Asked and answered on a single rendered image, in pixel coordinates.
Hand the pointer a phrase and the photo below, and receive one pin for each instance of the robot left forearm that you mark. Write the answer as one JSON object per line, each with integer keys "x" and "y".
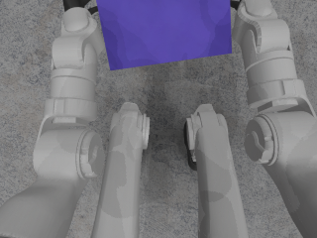
{"x": 73, "y": 73}

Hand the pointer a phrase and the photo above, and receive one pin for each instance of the left robot thigh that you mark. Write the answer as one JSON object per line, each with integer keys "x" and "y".
{"x": 118, "y": 209}

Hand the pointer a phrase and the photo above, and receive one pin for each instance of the carton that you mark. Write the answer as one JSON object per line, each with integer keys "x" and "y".
{"x": 145, "y": 32}

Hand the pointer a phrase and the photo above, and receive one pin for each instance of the robot left upper arm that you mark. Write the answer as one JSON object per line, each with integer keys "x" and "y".
{"x": 64, "y": 160}

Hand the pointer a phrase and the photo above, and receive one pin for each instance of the left robot shin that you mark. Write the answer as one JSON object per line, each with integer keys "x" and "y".
{"x": 115, "y": 120}

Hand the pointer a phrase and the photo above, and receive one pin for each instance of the robot left hand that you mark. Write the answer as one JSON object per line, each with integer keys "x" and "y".
{"x": 68, "y": 4}

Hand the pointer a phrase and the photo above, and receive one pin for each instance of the robot right upper arm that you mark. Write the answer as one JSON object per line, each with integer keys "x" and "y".
{"x": 285, "y": 143}

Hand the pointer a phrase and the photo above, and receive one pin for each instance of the robot right forearm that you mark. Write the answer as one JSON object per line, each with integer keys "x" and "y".
{"x": 268, "y": 60}

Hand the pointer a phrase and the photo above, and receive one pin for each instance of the robot right hand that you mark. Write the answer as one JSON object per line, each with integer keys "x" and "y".
{"x": 235, "y": 4}

